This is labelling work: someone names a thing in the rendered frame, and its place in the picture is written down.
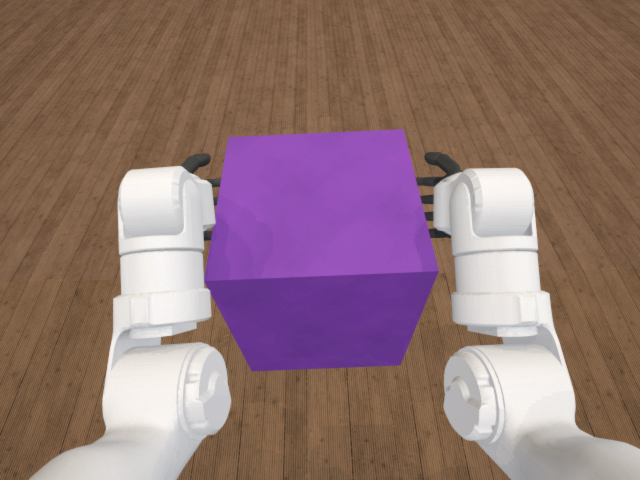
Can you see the left robot hand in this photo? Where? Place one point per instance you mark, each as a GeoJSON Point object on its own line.
{"type": "Point", "coordinates": [191, 164]}

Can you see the robot left forearm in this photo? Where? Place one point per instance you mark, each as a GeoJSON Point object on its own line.
{"type": "Point", "coordinates": [162, 214]}

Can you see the carton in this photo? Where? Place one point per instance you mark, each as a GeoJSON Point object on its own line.
{"type": "Point", "coordinates": [321, 255]}

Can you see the right robot hand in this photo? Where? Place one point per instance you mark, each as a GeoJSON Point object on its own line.
{"type": "Point", "coordinates": [450, 167]}

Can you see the robot left upper arm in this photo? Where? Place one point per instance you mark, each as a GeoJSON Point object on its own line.
{"type": "Point", "coordinates": [160, 402]}

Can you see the robot right upper arm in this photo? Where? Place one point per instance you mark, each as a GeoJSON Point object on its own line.
{"type": "Point", "coordinates": [517, 403]}

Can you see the robot right forearm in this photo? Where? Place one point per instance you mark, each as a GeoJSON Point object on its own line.
{"type": "Point", "coordinates": [490, 215]}

